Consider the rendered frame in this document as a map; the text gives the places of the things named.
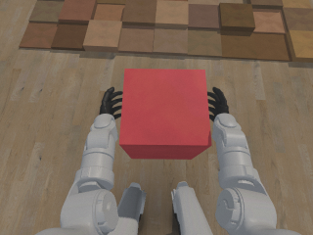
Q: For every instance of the robot right upper arm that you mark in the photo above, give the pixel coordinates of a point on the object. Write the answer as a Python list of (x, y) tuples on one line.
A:
[(244, 212)]

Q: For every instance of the right robot thigh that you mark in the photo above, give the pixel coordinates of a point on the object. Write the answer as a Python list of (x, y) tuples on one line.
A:
[(191, 217)]

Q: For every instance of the carton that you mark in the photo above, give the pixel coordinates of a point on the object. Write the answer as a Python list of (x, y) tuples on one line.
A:
[(164, 114)]

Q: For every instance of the robot left hand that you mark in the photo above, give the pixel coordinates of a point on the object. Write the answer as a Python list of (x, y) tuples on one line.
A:
[(107, 103)]

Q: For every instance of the robot left upper arm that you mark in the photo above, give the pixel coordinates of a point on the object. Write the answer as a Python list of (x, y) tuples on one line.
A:
[(87, 213)]

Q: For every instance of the robot right forearm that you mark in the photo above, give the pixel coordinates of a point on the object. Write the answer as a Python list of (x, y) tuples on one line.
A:
[(236, 169)]

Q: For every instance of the robot thigh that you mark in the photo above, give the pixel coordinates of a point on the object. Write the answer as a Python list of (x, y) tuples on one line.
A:
[(129, 209), (191, 217)]

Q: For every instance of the left robot thigh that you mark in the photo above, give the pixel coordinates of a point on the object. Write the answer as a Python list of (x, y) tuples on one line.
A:
[(129, 209)]

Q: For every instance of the robot right hand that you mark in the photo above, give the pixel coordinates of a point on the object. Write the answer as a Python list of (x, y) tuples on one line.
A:
[(220, 103)]

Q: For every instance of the robot left forearm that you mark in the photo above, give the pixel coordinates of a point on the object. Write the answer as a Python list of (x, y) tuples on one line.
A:
[(97, 159)]

